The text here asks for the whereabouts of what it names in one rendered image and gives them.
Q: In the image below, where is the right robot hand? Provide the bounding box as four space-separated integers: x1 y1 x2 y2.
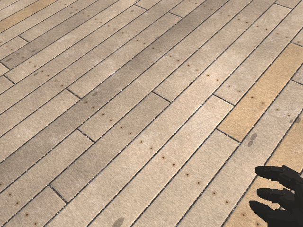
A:
249 165 303 227

